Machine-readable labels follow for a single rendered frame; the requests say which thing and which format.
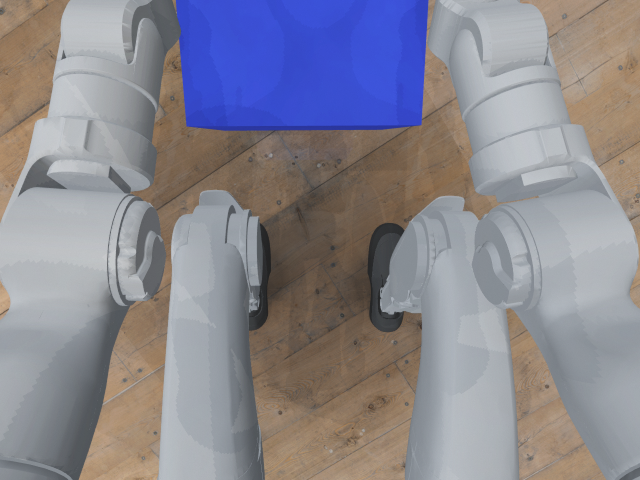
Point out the robot right forearm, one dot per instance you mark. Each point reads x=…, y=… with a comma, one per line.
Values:
x=510, y=98

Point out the robot left forearm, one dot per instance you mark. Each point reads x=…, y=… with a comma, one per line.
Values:
x=106, y=88

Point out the left robot upper arm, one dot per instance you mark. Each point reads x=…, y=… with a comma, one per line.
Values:
x=72, y=262

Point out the carton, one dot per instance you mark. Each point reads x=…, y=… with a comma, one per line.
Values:
x=250, y=65

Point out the right robot upper arm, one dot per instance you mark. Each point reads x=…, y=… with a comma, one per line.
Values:
x=565, y=264

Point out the robot right thigh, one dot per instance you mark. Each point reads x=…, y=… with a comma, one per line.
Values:
x=464, y=419

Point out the left robot shin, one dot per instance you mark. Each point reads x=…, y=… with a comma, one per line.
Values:
x=181, y=229

